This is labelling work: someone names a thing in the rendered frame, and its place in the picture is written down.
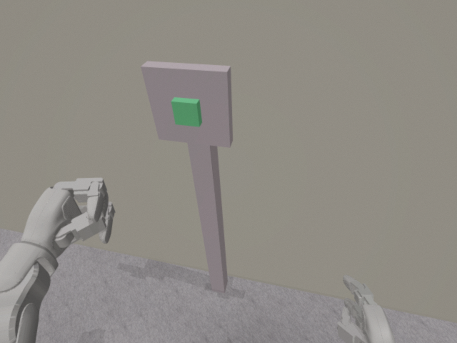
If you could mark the robot left forearm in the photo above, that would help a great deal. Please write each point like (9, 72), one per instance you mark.
(25, 273)

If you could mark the button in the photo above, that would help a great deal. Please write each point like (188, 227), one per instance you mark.
(186, 111)

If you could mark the panel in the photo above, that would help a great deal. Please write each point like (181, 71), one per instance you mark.
(211, 84)

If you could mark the robot left hand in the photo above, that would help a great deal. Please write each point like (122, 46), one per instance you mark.
(56, 221)

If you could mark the robot right hand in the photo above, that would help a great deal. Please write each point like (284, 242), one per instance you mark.
(372, 325)

